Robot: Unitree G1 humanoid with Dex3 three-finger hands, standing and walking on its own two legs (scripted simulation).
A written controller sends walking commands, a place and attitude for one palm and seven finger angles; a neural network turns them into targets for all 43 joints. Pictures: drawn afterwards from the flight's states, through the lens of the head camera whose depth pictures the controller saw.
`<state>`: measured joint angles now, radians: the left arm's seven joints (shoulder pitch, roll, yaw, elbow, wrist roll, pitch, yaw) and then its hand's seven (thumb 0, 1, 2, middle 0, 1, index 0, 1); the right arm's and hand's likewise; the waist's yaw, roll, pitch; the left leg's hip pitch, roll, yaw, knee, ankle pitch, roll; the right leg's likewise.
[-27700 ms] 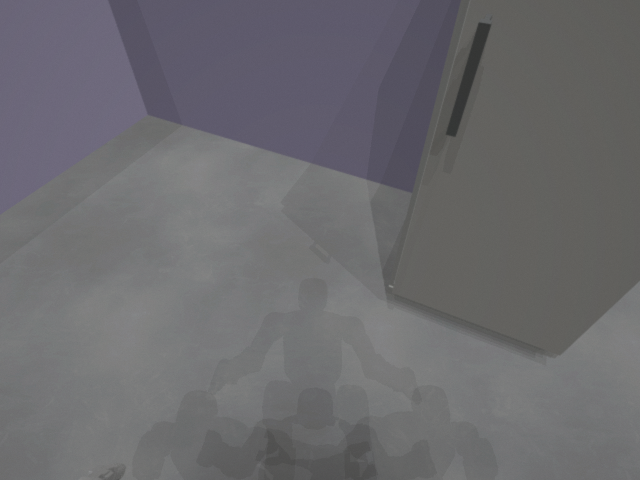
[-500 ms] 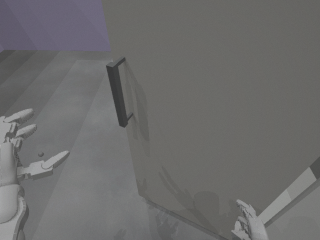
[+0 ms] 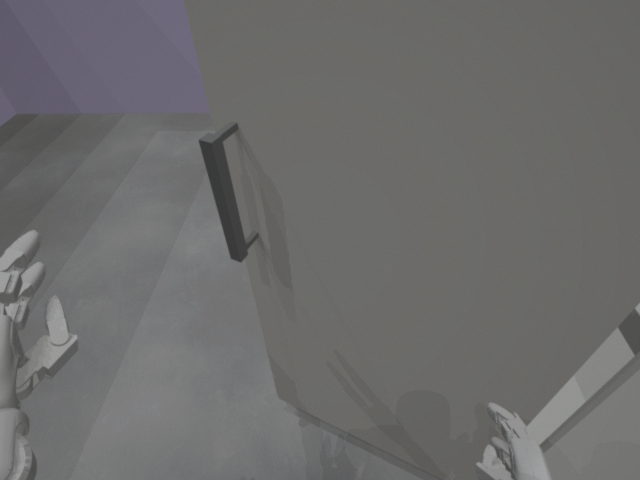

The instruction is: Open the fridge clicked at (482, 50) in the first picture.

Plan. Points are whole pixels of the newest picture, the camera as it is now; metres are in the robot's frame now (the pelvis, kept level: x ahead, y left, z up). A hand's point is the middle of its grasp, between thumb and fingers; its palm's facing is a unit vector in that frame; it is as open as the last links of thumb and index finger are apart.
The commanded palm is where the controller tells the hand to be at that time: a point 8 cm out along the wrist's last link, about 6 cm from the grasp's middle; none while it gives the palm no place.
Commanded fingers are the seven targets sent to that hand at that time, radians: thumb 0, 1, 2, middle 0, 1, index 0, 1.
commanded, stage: draw the hand back to the body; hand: left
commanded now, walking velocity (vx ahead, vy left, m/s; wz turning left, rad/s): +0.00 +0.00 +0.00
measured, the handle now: (235, 197) +0.46 +0.20 +0.12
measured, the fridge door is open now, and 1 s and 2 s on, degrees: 66 66 66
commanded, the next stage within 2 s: step back with the hand held close in 0.16 s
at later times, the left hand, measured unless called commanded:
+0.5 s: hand (80, 338) +0.19 +0.28 +0.14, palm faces +0.40 -0.80 -0.44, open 7.4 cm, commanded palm +0.13 +0.32 +0.17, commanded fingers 0.00 0.90 0.90 -0.20 -0.30 -0.20 -0.30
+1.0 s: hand out of the picture +0.10 +0.31 +0.15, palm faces +0.49 -0.75 -0.44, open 7.4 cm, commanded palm +0.03 +0.34 +0.17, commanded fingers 0.00 0.90 0.90 -0.20 -0.30 -0.20 -0.30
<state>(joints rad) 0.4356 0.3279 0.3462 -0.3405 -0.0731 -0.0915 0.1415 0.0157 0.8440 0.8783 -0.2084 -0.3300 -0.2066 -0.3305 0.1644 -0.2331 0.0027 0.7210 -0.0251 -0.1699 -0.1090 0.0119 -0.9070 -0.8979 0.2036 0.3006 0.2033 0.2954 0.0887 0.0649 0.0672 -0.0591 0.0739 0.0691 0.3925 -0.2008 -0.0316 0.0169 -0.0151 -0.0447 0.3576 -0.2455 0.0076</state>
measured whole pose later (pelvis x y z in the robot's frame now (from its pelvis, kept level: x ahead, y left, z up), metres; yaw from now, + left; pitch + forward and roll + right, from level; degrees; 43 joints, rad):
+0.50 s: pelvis -0.02 +0.02 -0.01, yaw -1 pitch -2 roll -1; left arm 0.50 0.36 0.35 -0.43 -0.05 -0.13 0.13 0.02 0.89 0.90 -0.21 -0.30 -0.20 -0.30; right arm 0.15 -0.23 0.01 0.62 -0.01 -0.08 -0.10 0.01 -0.91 -0.90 0.20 0.30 0.20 0.30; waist 0.03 0.04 0.04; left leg -0.26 0.06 0.09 0.52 -0.23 0.00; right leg -0.19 -0.03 -0.02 0.47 -0.26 0.03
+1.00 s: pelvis -0.10 +0.04 -0.02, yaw +1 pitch -2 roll -2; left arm 0.48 0.39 0.40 -0.45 -0.01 -0.24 0.19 0.02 0.89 0.90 -0.21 -0.30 -0.21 -0.30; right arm 0.22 -0.22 0.02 0.62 -0.01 -0.12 -0.12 0.01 -0.91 -0.90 0.21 0.30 0.20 0.30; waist 0.01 0.04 0.05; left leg -0.45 0.05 0.06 0.62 -0.17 0.04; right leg -0.37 -0.03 -0.01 0.59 -0.24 0.03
